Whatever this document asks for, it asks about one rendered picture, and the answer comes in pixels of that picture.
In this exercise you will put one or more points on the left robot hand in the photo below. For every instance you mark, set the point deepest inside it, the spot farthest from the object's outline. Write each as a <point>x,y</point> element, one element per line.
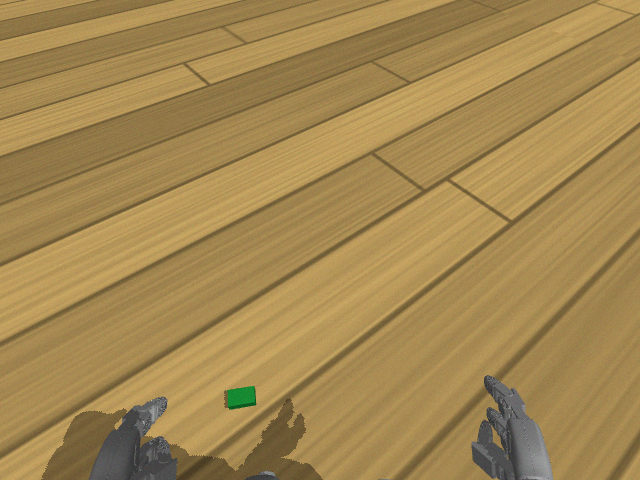
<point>122,458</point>

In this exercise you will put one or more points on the small box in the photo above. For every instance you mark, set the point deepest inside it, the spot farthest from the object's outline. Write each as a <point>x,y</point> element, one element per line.
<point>241,397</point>

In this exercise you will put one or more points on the right robot hand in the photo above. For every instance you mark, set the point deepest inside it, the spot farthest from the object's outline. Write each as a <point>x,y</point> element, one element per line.
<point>521,439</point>

